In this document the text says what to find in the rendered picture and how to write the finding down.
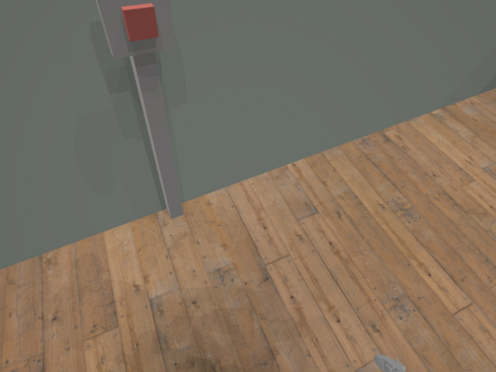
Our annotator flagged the robot right hand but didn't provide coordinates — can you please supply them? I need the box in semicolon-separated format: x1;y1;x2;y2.
374;354;406;372

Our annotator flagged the panel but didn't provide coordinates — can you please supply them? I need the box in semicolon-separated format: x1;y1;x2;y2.
96;0;183;219

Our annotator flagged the button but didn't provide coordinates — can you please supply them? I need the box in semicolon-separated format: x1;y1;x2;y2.
121;3;159;42

